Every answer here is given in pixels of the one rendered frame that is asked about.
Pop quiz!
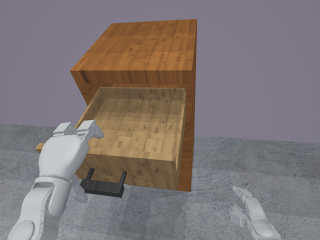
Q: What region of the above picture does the robot right forearm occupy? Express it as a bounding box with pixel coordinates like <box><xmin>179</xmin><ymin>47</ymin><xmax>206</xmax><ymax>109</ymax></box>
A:
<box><xmin>249</xmin><ymin>218</ymin><xmax>281</xmax><ymax>240</ymax></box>

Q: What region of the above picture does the robot left forearm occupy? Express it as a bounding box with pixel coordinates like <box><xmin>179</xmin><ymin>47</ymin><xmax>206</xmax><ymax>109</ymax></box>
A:
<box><xmin>7</xmin><ymin>175</ymin><xmax>72</xmax><ymax>240</ymax></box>

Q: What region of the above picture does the drawer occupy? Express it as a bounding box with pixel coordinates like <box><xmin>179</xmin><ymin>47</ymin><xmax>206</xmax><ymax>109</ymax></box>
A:
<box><xmin>35</xmin><ymin>86</ymin><xmax>187</xmax><ymax>190</ymax></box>

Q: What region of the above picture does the robot left hand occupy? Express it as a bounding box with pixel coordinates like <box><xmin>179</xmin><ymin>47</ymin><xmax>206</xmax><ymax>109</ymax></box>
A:
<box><xmin>38</xmin><ymin>120</ymin><xmax>104</xmax><ymax>203</ymax></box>

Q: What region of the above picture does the robot right hand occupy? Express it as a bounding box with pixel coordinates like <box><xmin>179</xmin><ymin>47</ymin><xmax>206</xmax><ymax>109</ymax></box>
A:
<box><xmin>229</xmin><ymin>186</ymin><xmax>267</xmax><ymax>230</ymax></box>

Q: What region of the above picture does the cabinet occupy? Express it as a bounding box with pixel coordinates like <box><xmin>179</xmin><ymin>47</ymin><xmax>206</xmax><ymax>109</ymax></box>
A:
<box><xmin>70</xmin><ymin>19</ymin><xmax>197</xmax><ymax>192</ymax></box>

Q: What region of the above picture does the handle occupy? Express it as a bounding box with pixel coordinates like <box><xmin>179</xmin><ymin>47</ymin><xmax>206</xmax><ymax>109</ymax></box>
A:
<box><xmin>80</xmin><ymin>167</ymin><xmax>127</xmax><ymax>198</ymax></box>

